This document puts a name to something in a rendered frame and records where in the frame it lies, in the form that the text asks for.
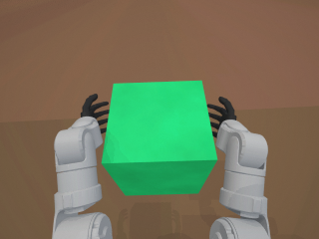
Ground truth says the left robot upper arm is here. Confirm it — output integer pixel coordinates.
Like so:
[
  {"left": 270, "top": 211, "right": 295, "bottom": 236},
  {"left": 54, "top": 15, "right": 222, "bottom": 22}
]
[{"left": 53, "top": 212, "right": 113, "bottom": 239}]

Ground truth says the robot left hand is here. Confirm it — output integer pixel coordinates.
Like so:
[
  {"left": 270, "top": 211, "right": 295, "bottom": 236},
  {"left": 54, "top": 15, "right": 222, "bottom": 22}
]
[{"left": 81, "top": 94, "right": 110, "bottom": 133}]

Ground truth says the robot left forearm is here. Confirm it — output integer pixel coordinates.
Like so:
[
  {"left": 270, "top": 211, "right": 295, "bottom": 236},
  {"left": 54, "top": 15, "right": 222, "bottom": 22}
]
[{"left": 52, "top": 117, "right": 103, "bottom": 239}]

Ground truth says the robot right forearm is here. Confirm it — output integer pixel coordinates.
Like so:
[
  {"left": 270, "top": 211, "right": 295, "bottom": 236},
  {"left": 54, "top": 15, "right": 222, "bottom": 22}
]
[{"left": 215, "top": 119, "right": 271, "bottom": 239}]

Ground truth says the right robot upper arm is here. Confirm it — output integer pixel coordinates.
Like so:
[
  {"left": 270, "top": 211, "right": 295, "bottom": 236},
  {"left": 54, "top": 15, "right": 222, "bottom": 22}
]
[{"left": 209, "top": 217, "right": 269, "bottom": 239}]

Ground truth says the robot right hand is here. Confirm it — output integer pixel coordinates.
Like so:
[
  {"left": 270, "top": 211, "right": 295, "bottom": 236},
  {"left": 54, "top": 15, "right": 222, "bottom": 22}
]
[{"left": 207, "top": 97, "right": 237, "bottom": 137}]

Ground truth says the carton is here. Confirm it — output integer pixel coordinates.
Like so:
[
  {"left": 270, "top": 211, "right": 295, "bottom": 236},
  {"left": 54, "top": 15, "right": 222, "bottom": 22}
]
[{"left": 102, "top": 81, "right": 218, "bottom": 196}]

